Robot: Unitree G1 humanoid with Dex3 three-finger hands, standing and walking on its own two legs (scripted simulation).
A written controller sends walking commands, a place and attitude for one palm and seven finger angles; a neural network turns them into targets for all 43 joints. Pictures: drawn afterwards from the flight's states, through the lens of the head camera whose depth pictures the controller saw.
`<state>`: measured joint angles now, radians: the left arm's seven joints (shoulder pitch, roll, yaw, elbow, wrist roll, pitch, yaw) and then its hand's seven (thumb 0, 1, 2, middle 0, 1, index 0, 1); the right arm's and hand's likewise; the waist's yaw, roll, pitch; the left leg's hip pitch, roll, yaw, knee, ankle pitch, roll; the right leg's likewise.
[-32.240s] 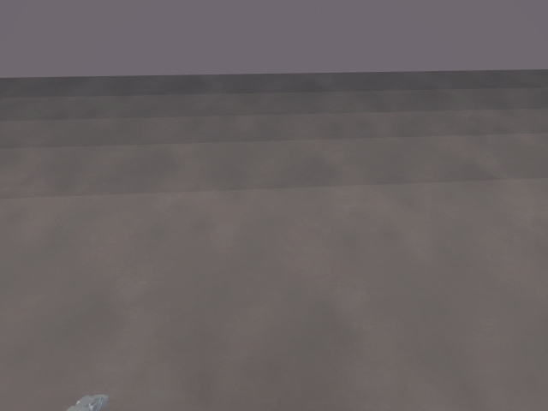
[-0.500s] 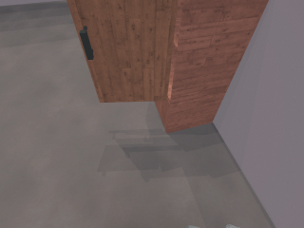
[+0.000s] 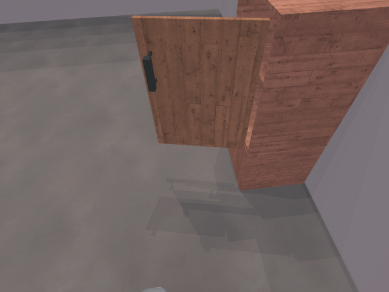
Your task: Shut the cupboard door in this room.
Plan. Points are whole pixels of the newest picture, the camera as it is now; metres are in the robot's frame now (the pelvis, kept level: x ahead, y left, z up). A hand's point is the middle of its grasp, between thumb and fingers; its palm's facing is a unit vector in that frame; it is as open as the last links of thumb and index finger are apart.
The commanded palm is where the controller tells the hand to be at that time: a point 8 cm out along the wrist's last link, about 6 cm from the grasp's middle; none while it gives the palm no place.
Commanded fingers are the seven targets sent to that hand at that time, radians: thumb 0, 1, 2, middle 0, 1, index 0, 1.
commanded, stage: take the last steps up to it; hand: left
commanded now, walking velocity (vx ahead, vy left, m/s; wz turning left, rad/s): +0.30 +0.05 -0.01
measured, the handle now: (151, 71) +0.79 +0.24 +0.02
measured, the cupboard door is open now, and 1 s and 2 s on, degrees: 77 77 77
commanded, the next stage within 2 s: come to a stop and stand still in 0.54 s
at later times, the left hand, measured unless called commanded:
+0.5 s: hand (135, 232) +0.29 +0.20 -0.17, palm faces -0.05 -0.97 -0.24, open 7.4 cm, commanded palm none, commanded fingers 0.00 0.90 0.90 -0.20 -0.30 -0.20 -0.30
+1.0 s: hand (133, 232) +0.29 +0.22 -0.20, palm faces +0.01 -0.98 -0.20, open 7.3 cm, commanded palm none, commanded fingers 0.00 0.90 0.90 -0.20 -0.30 -0.20 -0.30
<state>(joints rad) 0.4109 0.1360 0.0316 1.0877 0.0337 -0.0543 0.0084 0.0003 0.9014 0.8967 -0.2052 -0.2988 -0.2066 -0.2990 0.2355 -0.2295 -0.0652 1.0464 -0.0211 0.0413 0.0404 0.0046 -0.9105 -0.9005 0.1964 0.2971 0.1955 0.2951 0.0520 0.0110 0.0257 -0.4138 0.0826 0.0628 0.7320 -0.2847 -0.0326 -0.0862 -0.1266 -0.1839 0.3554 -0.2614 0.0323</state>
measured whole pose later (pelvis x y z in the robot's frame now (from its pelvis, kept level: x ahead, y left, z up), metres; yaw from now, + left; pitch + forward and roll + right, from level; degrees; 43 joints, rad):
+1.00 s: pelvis +0.27 +0.04 -0.02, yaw -4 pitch -1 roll +0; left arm 0.23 0.18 0.04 1.05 0.01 0.03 0.04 0.00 0.91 0.90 -0.20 -0.30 -0.20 -0.30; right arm 0.13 -0.15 -0.03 1.03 -0.01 0.01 -0.03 0.00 -0.91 -0.90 0.20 0.30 0.20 0.30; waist 0.04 -0.04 0.08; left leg -0.31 0.03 0.07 0.55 -0.22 0.03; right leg -0.32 -0.03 -0.07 0.77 -0.50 0.01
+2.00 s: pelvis +0.25 +0.00 -0.01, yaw -5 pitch -1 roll +0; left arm 0.30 0.11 0.01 1.12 0.01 0.00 0.03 0.00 0.91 0.90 -0.20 -0.30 -0.20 -0.30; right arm 0.27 -0.12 -0.02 1.14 -0.01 0.00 -0.04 0.01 -0.93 -0.90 0.20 0.30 0.20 0.30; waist 0.00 -0.02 0.05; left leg -0.25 0.05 0.00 0.46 -0.19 -0.04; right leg -0.10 -0.02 -0.05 0.44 -0.32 0.01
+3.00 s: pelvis +0.26 +0.02 -0.01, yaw -7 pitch +0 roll +1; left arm 0.27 0.21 -0.02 1.05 0.01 0.00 0.03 0.00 0.90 0.90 -0.20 -0.30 -0.20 -0.30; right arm 0.24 -0.20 0.01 1.07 -0.01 0.00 -0.01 0.00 -0.91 -0.90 0.20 0.30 0.20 0.30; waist 0.00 -0.01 0.03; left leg -0.26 0.02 0.05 0.51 -0.25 -0.01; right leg -0.13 -0.06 0.00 0.51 -0.37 0.04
